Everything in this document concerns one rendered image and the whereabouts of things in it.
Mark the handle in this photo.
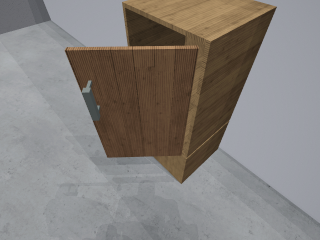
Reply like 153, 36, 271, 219
81, 80, 101, 121

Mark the cupboard door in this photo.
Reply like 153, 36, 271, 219
64, 45, 199, 158

